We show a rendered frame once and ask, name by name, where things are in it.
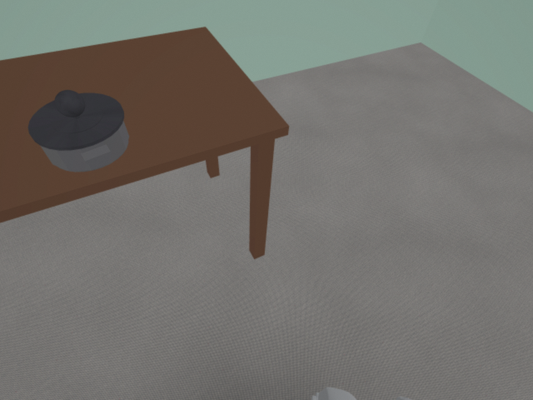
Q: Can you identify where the pot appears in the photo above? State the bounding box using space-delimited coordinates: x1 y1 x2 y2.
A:
41 121 129 172

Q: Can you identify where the table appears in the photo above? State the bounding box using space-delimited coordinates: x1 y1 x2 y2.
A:
0 27 289 259

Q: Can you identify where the knob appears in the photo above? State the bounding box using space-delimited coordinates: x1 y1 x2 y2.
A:
54 90 85 118

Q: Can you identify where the lid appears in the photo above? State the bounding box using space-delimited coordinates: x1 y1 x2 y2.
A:
28 93 124 151

